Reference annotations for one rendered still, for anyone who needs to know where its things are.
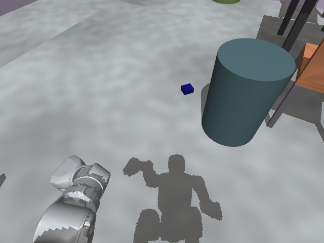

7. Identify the left robot arm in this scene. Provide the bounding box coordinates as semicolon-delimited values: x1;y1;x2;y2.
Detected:
33;163;110;243

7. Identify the left robot hand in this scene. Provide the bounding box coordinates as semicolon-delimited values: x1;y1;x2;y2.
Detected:
50;155;86;192

